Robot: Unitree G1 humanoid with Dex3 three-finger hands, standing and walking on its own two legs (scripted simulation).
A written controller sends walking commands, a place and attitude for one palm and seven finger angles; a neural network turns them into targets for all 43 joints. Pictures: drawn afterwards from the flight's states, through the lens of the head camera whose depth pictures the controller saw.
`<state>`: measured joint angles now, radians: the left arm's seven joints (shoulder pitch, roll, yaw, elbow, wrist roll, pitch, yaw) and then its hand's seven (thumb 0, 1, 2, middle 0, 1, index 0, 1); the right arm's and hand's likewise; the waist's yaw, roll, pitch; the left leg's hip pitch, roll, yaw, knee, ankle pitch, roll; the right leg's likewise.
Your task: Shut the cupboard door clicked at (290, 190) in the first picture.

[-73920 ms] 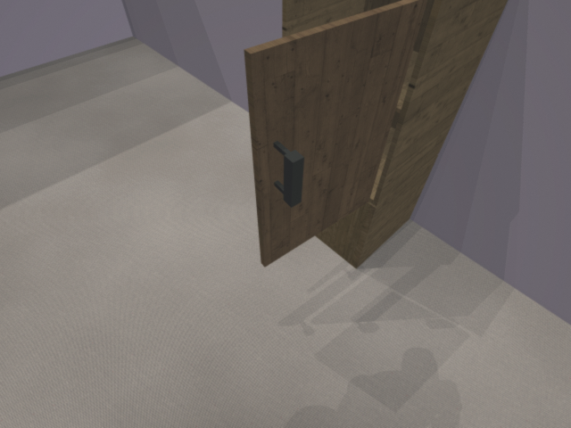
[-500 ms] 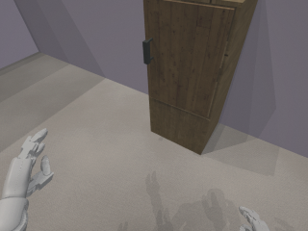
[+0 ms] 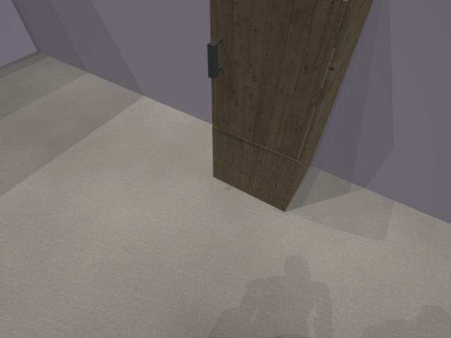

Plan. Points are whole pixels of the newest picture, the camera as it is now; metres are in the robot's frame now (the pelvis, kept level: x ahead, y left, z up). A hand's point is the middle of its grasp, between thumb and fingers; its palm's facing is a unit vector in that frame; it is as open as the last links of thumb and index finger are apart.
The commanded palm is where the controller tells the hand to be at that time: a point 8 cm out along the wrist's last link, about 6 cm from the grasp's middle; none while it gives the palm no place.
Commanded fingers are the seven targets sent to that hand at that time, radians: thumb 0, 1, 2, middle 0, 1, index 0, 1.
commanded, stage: let the arm hang, fingers relaxed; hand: left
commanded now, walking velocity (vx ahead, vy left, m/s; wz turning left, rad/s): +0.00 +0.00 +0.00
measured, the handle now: (216, 58) +0.99 +0.10 +0.00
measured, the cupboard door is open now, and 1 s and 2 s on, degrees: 2 2 2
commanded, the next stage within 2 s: look to check the result in 0.52 s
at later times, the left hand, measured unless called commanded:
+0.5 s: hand out of the picture -0.01 +0.16 -0.18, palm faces +0.03 -0.99 -0.16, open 7.4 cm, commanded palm none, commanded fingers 0.00 0.90 0.90 -0.20 -0.30 -0.20 -0.30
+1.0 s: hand out of the picture +0.01 +0.19 -0.17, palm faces +0.01 -0.98 -0.22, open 7.4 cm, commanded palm none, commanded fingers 0.00 0.90 0.90 -0.20 -0.30 -0.20 -0.30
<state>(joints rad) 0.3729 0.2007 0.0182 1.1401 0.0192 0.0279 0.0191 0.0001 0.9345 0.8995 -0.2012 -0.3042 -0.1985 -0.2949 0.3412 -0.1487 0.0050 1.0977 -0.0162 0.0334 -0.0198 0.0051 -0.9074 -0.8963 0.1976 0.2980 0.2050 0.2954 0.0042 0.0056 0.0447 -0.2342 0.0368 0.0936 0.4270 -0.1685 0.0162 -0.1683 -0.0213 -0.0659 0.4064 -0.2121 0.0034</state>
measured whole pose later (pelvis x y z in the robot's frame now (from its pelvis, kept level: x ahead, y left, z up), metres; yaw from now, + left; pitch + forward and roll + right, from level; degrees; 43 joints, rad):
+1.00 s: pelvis +0.01 +0.00 +0.00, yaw -1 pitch -2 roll +0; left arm 0.28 0.19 0.02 1.14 0.02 0.00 0.02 0.00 0.91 0.90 -0.20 -0.30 -0.20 -0.29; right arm 0.27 -0.18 -0.01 1.12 -0.01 0.01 -0.02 0.00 -0.91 -0.90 0.20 0.30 0.20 0.30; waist 0.00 0.00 0.04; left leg -0.18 0.03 0.11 0.38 -0.16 0.01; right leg -0.13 -0.02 -0.05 0.39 -0.21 0.00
